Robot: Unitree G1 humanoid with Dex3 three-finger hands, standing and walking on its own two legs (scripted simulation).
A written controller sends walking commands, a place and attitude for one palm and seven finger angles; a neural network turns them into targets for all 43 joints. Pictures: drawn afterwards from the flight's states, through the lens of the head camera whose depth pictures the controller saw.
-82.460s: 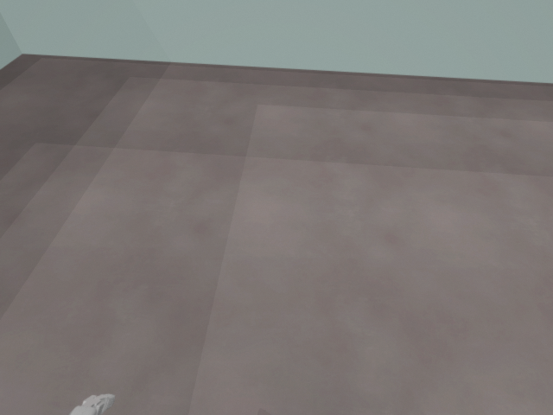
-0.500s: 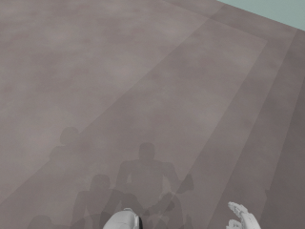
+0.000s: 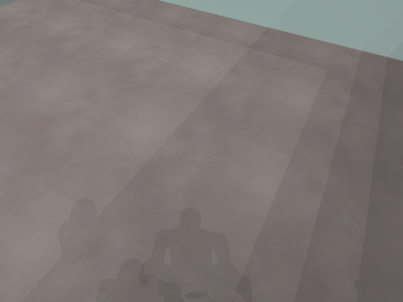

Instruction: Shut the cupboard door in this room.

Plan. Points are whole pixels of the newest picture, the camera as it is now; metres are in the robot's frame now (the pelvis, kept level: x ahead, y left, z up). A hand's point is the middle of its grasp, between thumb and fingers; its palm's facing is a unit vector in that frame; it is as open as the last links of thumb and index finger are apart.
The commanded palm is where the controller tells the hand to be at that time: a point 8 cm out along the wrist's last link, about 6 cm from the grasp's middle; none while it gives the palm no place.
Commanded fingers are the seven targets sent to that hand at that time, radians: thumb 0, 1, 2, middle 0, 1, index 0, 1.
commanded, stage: turn to face it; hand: left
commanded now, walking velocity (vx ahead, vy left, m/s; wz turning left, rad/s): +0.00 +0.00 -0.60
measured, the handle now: out of the picture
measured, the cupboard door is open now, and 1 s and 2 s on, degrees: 14 14 14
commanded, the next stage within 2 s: none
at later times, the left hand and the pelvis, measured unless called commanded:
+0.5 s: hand (107, 291) +0.17 +0.23 -0.17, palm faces -0.18 -0.96 -0.22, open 7.4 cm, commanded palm none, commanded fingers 0.00 0.90 0.90 -0.20 -0.30 -0.20 -0.30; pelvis +0.05 +0.03 +0.01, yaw -16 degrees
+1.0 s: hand (152, 260) +0.24 +0.13 -0.15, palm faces -0.51 -0.83 -0.23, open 7.4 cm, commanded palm none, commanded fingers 0.00 0.90 0.90 -0.20 -0.30 -0.20 -0.30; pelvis +0.07 +0.00 +0.01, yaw -32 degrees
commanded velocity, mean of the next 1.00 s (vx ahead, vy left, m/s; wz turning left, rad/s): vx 0.00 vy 0.00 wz -0.60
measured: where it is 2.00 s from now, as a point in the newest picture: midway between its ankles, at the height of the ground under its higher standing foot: outside the picture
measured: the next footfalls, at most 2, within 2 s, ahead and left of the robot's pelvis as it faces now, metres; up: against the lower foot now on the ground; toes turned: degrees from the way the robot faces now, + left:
left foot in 0.38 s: +0.13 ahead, +0.15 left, +0.00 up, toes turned -10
right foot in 0.74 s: +0.04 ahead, -0.11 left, +0.00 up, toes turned -29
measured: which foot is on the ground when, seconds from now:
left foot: down 0.00-0.02, up 0.04-0.36, down 0.38-0.74, up 0.76-1.00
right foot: down 0.00-0.38, up 0.40-0.72, down 0.74-1.00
